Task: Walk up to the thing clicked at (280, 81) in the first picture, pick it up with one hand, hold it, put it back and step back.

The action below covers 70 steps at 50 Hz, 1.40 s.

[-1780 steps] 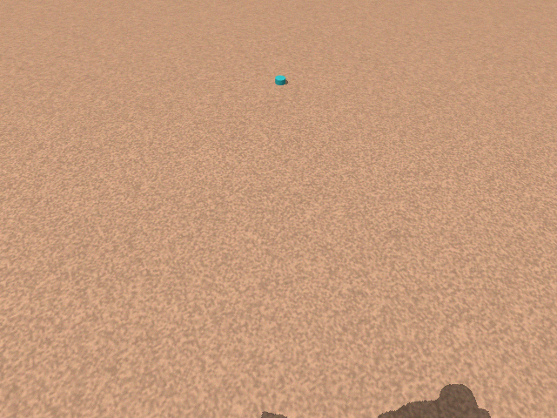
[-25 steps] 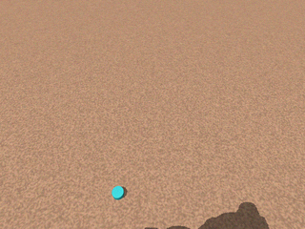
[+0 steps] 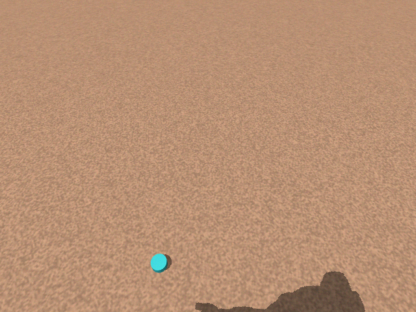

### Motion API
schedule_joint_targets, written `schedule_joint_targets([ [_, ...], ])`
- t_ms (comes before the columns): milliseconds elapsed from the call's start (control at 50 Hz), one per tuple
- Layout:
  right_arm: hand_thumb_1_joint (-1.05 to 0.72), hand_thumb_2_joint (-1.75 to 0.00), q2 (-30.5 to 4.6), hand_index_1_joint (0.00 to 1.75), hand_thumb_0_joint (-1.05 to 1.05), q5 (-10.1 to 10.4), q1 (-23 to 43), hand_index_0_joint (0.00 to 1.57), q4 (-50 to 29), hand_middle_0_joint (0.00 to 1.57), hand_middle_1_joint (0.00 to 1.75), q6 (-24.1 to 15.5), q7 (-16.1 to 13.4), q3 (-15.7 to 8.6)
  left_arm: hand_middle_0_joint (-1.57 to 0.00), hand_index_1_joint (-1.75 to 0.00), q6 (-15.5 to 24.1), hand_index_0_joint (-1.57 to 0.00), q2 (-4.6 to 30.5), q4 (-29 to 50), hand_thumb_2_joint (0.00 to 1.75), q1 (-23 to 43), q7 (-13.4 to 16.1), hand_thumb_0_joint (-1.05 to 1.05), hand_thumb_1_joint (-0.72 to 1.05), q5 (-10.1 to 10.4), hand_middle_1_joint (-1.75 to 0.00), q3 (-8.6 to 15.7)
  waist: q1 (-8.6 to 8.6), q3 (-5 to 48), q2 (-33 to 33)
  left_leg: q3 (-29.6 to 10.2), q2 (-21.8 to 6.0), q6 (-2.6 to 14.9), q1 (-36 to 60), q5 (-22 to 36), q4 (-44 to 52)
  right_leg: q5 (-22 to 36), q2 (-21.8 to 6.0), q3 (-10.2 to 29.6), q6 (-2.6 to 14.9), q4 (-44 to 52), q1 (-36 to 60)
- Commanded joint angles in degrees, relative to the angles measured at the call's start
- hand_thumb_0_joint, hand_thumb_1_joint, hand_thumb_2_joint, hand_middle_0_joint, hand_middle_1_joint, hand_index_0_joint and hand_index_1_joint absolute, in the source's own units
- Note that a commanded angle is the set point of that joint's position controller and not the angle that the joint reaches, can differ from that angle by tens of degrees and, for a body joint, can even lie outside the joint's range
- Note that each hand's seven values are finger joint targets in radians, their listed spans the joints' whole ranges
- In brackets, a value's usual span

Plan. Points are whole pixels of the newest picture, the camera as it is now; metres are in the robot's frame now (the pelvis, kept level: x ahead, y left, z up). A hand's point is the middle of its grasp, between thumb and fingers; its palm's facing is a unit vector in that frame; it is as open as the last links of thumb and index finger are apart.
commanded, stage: stand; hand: left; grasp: from above
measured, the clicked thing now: (159, 263) +0.45 +0.23 -0.76
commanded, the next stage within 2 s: step back in 0.62 s
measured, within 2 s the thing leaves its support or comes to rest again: neither
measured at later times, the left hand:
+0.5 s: hand out of the picture +0.08 +0.25 -0.15, palm faces +0.00 -0.94 -0.34, open 7.4 cm
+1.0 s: hand out of the picture +0.09 +0.31 -0.18, palm faces -0.02 -0.93 -0.37, open 7.4 cm
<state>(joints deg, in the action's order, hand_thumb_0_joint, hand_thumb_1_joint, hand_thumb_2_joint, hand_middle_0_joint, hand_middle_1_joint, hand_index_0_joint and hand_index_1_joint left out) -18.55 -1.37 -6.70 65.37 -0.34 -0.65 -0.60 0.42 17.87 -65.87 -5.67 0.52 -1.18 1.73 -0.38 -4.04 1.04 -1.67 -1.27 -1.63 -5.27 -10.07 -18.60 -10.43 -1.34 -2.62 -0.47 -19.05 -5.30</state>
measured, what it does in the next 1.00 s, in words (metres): lifts its left foot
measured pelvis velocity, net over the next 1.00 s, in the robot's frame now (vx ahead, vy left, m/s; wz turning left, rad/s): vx -0.06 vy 0.05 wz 0.00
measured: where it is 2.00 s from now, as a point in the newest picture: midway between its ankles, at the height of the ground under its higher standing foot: outside the picture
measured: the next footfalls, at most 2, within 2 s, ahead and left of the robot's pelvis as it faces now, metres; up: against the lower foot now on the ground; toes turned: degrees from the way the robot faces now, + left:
right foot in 1.38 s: -0.12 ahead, -0.07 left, +0.00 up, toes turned -3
left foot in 1.76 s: -0.22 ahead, +0.17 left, +0.00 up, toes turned -3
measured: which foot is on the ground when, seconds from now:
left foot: down 0.00-1.00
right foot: down 0.00-0.92, up 0.94-1.00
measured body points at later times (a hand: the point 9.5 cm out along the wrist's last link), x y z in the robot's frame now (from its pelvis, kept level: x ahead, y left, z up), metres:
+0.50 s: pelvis +0.01 +0.00 +0.00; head +0.01 -0.01 +0.45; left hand +0.08 +0.29 -0.13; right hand +0.08 -0.30 -0.14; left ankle +0.00 +0.14 -0.75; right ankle +0.00 -0.12 -0.75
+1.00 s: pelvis -0.06 +0.05 -0.02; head +0.02 +0.08 +0.42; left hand +0.09 +0.36 -0.16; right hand +0.00 -0.27 -0.13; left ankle -0.05 +0.14 -0.75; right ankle -0.03 -0.11 -0.71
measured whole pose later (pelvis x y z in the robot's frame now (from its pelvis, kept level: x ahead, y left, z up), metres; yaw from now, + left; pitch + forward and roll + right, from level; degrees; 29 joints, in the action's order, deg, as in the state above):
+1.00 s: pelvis -0.06 +0.05 -0.02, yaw +0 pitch -2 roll -1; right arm -20.9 -1.8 -8.0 56.6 1.8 0.2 -2.9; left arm -3.6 23.3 -52.7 0.3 1.9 -0.6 4.2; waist 1.3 -12.7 -2.9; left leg -0.8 1.7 2.7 -15.3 -18.8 -35.8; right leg -30.2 2.6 7.3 1.0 -51.9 -24.8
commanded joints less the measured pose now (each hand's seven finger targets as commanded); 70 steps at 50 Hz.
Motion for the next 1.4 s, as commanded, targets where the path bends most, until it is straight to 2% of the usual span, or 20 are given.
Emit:
schedule_joint_targets([
  [0, -0.90, -0.90, -11.0, 0.30, 0.00, 0.3, 1.8, 0.20, -3.1, 0.20, 0.30, -1.2, -0.5, -1.9, -0.20, -0.30, 1.2, -0.20, 11.7, 3.3, 0.90, 2.1, 0.6, 0.00, 0.90, 0.3, -0.30, 1.8, 0.28, 4.8, -1.2, -3.9, -5.6, 2.33, -0.5, 7.5, 2.4, 6.1, -6.1, 5.4, 1.03, 3.6, 0.9],
  [420, -0.90, -0.90, -12.3, 0.30, 0.00, 0.4, 2.8, 0.20, -3.5, 0.20, 0.30, -1.3, -0.4, -1.8, -0.20, -0.30, 1.4, -0.20, 12.8, 4.0, 0.90, 1.9, 0.4, 0.00, 0.90, 0.6, -0.30, 1.6, 0.13, 6.0, -0.7, -3.5, -6.0, 2.44, 1.1, 11.1, 2.4, 10.9, -6.5, 5.5, 1.23, 2.9, 1.6],
  [580, -0.90, -0.90, -12.2, 0.30, 0.00, 0.5, 2.6, 0.20, -3.3, 0.20, 0.30, -1.0, -0.2, -1.7, -0.20, -0.30, 1.4, -0.20, 13.1, 4.1, 0.90, 2.0, 0.3, 0.00, 0.90, 0.5, -0.30, 1.5, 0.29, 4.4, -1.4, -3.4, -5.8, 2.29, 0.1, 7.2, 3.0, 6.9, -6.4, 5.9, 1.42, 3.9, 0.5],
  [600, -0.90, -0.90, -15.8, 0.30, 0.00, 1.1, 4.9, 0.20, -4.7, 0.20, 0.30, -0.1, 0.2, -2.8, -0.20, -0.30, 0.8, -0.20, 17.7, 5.0, 0.90, 1.7, 0.6, 0.00, 0.90, 1.6, -0.30, 4.2, 0.18, -2.3, -2.1, -4.0, -4.5, 3.52, -5.4, 14.3, -3.9, 16.4, -6.0, 7.2, 1.92, -0.2, -4.4],
  [660, -0.90, -0.90, -13.5, 0.30, 0.00, 1.9, 2.2, 0.20, -6.3, 0.20, 0.30, 0.8, 0.3, -2.9, -0.20, -0.30, 0.4, -0.20, 18.3, 7.3, 0.90, 1.1, 1.0, 0.00, 0.90, 1.7, -0.30, 5.1, 0.97, 2.3, -5.1, -0.2, -0.3, 2.82, -5.9, 10.5, -14.0, 22.4, -10.4, 10.1, 7.06, -0.2, -3.6],
  [720, -0.90, -0.90, -13.3, 0.30, 0.00, 1.5, -1.1, 0.20, -7.7, 0.20, 0.30, 2.1, 0.6, -3.9, -0.20, -0.30, 0.1, -0.20, 18.9, 11.7, 0.90, 4.9, 1.2, 0.00, 0.90, 0.5, -0.30, 5.5, 1.62, 6.9, -11.3, 0.0, 3.6, 3.08, -8.6, -16.2, -28.4, 23.0, -18.4, 16.2, 14.29, -0.2, -5.2],
  [760, -0.90, -0.90, -13.8, 0.30, 0.00, 1.4, -3.9, 0.20, -9.1, 0.20, 0.30, 2.7, 1.0, -4.4, -0.20, -0.30, -0.3, -0.20, 19.2, 14.2, 0.90, 7.3, 1.2, 0.00, 0.90, -0.3, -0.30, 5.8, 2.75, 7.5, -12.0, -2.9, 1.9, 4.18, -8.7, -20.0, -32.3, 21.6, -19.3, 14.8, 14.85, -2.9, -8.4],
  [820, -0.90, -0.90, -13.2, 0.30, 0.00, 1.6, -4.2, 0.20, -9.8, 0.20, 0.30, 2.0, 1.0, -4.4, -0.20, -0.30, -1.1, -0.20, 16.8, 15.6, 0.90, 7.3, 1.1, 0.00, 0.90, -0.2, -0.30, 4.8, 2.29, 8.4, -10.8, -0.2, 2.0, 3.58, -10.3, -10.4, -19.7, 21.4, -13.5, 9.8, 10.46, -9.9, -4.1],
  [860, -0.90, -0.90, -14.5, 0.30, 0.00, 0.4, -4.3, 0.20, -10.4, 0.20, 0.30, 1.4, 0.5, -4.9, -0.20, -0.30, -2.3, -0.20, 15.8, 16.9, 0.90, 6.5, 0.9, 0.00, 0.90, 0.7, -0.30, 4.4, 2.42, 6.9, -3.9, -2.9, -1.8, 3.48, -7.2, 12.3, -5.6, 13.8, -7.8, 6.4, 5.84, -17.5, -7.2],
  [880, -0.90, -0.90, -18.0, 0.30, 0.00, -0.4, -3.5, 0.20, -10.9, 0.20, 0.30, 1.1, 0.3, -5.8, -0.20, -0.30, -2.7, -0.20, 13.4, 17.7, 0.90, 5.9, 0.9, 0.00, 0.90, 1.4, -0.30, 4.1, 1.75, 7.4, 6.3, -13.6, -9.3, 5.97, -3.7, 26.4, -3.4, 3.0, 0.5, 3.7, 3.15, -26.1, -12.6],
  [900, -0.90, -0.90, -20.4, 0.30, 0.00, -0.8, -4.0, 0.20, -11.7, 0.20, 0.30, 0.8, 0.1, -6.3, -0.20, -0.30, -3.2, -0.20, 12.0, 17.9, 0.90, 5.4, 1.3, 0.00, 0.90, 1.4, -0.30, 4.0, 1.88, 6.3, 9.8, -20.9, -14.3, 9.16, 1.3, 36.0, -2.9, -22.8, 7.5, 7.0, 2.36, -32.6, -21.7],
  [920, -0.90, -0.90, -21.1, 0.30, 0.00, -0.7, -3.5, 0.20, -12.3, 0.20, 0.30, 0.7, -0.1, -6.4, -0.20, -0.30, -3.6, -0.20, 12.8, 17.4, 0.90, 2.9, 1.8, 0.00, 0.90, 0.9, -0.30, 4.0, 1.41, 7.2, 6.4, -19.0, -16.5, 12.15, 0.2, 40.6, -5.5, -27.1, 6.9, 11.4, 2.18, -39.8, -21.1],
  [940, -0.90, -0.90, -21.9, 0.30, 0.00, -0.5, -3.0, 0.20, -13.5, 0.20, 0.30, 0.6, -0.3, -6.7, -0.20, -0.30, -3.6, -0.20, 12.7, 17.2, 0.90, 2.7, 2.2, 0.00, 0.90, 0.7, -0.30, 4.0, 2.64, 8.1, 9.9, -22.9, -18.2, 12.52, -1.4, 37.4, -3.9, -27.4, 7.3, 13.1, 2.16, -42.8, -21.4],
  [1020, -0.90, -0.90, -16.2, 0.30, 0.00, -0.5, 2.0, 0.20, -15.8, 0.20, 0.30, 0.5, -1.6, -5.5, -0.20, -0.30, -3.7, -0.20, 14.2, 16.7, 0.90, -0.5, 1.8, 0.00, 0.90, 1.5, -0.30, 4.4, -1.07, 7.9, 6.9, -9.4, -9.9, 9.78, 3.2, 33.0, -7.9, -16.3, 7.0, 13.9, 1.89, -47.5, -24.5],
  [1120, -0.90, -0.90, -15.4, 0.30, 0.00, 0.2, -3.5, 0.20, -16.6, 0.20, 0.30, 0.8, -1.9, -5.8, -0.20, -0.30, -2.9, -0.20, 14.0, 18.8, 0.90, 1.0, 1.5, 0.00, 0.90, 0.6, -0.30, 4.9, 2.65, 7.0, 5.8, -11.3, -12.3, 13.36, 7.7, 32.8, -9.3, -18.1, 5.5, 11.3, -1.06, -39.7, -23.5],
  [1240, -0.90, -0.90, -17.6, 0.30, 0.00, 0.1, -1.0, 0.20, -19.1, 0.20, 0.30, 0.9, -1.5, -6.3, -0.20, -0.30, -2.6, -0.20, 14.0, 18.8, 0.90, -2.7, 0.9, 0.00, 0.90, 0.2, -0.30, 5.5, 2.02, 6.8, 6.4, -13.0, -15.7, 15.96, 0.6, 21.9, -8.1, -18.3, 2.8, 7.2, -0.18, -29.9, -16.2],
  [1300, -0.90, -0.90, -17.7, 0.30, 0.00, 0.2, 0.9, 0.20, -19.6, 0.20, 0.30, 1.2, -1.2, -6.2, -0.20, -0.30, -2.3, -0.20, 13.7, 18.0, 0.90, -5.8, 0.2, 0.00, 0.90, -0.1, -0.30, 5.9, 0.87, 8.4, 5.8, -12.3, -14.1, 13.28, -3.4, 12.4, -8.9, -13.2, 2.1, 5.8, 1.35, -18.9, -10.1],
  [1340, -0.90, -0.90, -17.4, 0.30, 0.00, 0.8, 3.2, 0.20, -19.8, 0.20, 0.30, 1.7, -0.9, -6.0, -0.20, -0.30, -1.7, -0.20, 13.5, 16.5, 0.90, -10.1, 0.1, 0.00, 0.90, -0.3, -0.30, 6.2, -1.58, 9.5, 3.6, -9.1, -11.2, 9.66, -7.9, 8.0, -12.5, -2.9, 1.7, 5.4, 3.23, -7.4, -2.9],
  [1360, -0.90, -0.90, -16.3, 0.30, 0.00, 1.3, 3.4, 0.20, -20.1, 0.20, 0.30, 1.7, -0.8, -5.6, -0.20, -0.30, -1.4, -0.20, 15.3, 16.7, 0.90, -10.7, 0.2, 0.00, 0.90, -0.8, -0.30, 6.5, -1.68, 9.6, -0.4, -6.8, -8.0, 6.94, -12.5, 3.1, -16.4, -0.6, -2.4, 11.8, 5.10, -5.1, -0.9],
  [1380, -0.90, -0.90, -14.0, 0.30, 0.00, 1.6, 3.2, 0.20, -20.4, 0.20, 0.30, 1.7, -0.6, -4.9, -0.20, -0.30, -1.2, -0.20, 18.4, 18.0, 0.90, -8.5, 0.2, 0.00, 0.90, -1.0, -0.30, 7.2, -0.88, 6.4, -10.5, -2.9, 0.2, 3.27, -21.1, -8.9, -24.3, 2.7, -10.4, 24.3, 8.54, -1.6, -1.1],
])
